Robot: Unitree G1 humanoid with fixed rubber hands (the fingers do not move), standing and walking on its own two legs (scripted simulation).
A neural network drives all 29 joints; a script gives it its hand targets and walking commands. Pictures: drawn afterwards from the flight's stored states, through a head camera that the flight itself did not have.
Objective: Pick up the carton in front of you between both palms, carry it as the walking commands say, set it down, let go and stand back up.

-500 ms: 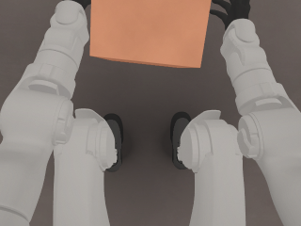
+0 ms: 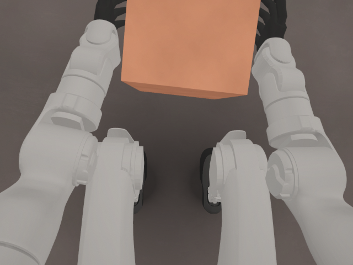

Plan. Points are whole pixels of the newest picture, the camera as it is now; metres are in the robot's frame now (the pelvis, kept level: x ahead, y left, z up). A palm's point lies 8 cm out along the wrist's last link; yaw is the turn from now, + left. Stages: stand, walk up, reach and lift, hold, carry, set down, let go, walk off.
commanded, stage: reach and lift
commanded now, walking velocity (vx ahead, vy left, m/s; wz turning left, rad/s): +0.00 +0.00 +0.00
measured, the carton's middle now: (185, 46) +0.51 -0.01 -0.18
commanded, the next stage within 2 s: none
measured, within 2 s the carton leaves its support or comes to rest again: neither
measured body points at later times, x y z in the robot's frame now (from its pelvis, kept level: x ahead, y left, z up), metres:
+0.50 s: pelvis +0.01 -0.01 +0.13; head +0.25 +0.00 +0.51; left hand +0.50 +0.15 +0.06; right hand +0.50 -0.16 +0.07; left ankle +0.12 +0.12 -0.34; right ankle +0.12 -0.13 -0.34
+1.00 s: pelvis +0.06 +0.00 +0.27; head +0.19 +0.00 +0.70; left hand +0.46 +0.15 +0.23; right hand +0.46 -0.15 +0.24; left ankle +0.12 +0.12 -0.34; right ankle +0.12 -0.13 -0.34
